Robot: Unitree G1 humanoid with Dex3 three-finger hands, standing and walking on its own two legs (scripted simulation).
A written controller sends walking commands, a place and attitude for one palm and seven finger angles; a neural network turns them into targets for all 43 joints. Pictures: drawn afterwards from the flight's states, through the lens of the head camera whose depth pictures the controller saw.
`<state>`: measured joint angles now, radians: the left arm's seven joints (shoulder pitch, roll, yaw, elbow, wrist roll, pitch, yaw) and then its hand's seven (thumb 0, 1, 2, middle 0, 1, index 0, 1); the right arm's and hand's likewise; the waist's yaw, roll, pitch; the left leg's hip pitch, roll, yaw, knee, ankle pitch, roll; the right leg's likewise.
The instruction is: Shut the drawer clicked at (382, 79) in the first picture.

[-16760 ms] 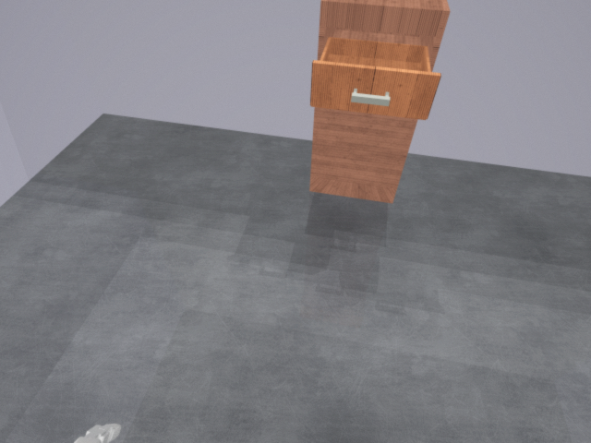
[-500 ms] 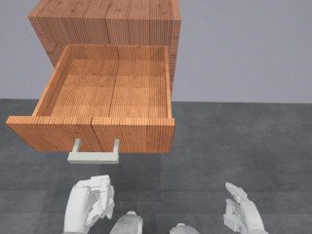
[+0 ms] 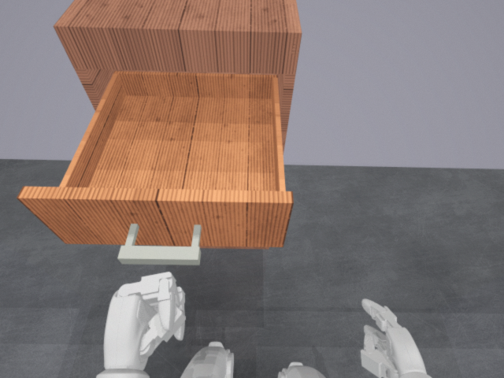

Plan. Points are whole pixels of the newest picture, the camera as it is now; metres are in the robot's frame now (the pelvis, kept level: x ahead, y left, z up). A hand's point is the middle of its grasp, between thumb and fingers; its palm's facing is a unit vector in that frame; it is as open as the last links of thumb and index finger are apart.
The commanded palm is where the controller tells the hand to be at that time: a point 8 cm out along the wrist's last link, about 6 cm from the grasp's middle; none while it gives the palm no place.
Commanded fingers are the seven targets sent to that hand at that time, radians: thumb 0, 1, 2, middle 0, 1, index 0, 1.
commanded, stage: push the drawer shut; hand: left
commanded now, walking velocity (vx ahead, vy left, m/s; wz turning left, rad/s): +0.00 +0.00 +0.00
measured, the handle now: (163, 243) +0.31 +0.15 +0.05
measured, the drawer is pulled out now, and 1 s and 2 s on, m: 0.30 0.23 0.11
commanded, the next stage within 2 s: none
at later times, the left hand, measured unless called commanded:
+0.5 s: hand (187, 293) +0.24 +0.10 +0.05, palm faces -0.03 -1.00 +0.02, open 3.0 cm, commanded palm +0.23 +0.15 +0.05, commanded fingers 0.00 0.90 0.90 -1.40 -1.60 -1.40 -1.60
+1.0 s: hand (194, 248) +0.30 +0.10 +0.05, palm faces -0.01 -1.00 -0.01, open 3.2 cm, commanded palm +0.29 +0.15 +0.05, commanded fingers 0.00 0.90 0.90 -1.40 -1.60 -1.40 -1.60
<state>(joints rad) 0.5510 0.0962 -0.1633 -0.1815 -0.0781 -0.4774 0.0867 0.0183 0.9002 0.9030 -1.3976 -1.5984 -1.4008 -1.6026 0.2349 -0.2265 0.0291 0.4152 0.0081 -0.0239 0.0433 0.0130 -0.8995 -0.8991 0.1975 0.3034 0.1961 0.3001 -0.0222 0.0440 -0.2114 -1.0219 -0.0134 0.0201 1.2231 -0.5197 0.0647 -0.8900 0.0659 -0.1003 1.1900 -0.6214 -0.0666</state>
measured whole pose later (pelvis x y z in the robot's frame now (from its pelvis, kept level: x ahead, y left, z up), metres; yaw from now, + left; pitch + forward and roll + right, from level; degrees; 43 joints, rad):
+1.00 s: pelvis -0.02 +0.02 +0.01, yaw +0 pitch +17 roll -4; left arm 0.00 0.12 -0.13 0.21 -0.06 -0.35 0.16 -0.02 0.93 0.97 -1.40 -1.60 -1.40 -1.60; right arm 0.23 -0.23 0.05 0.49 0.00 0.04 0.03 0.01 -0.90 -0.90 0.20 0.30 0.20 0.30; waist -0.05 0.04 -0.18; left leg -1.00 -0.02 0.03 1.17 -0.47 0.09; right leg -0.87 0.06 -0.09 1.14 -0.57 -0.05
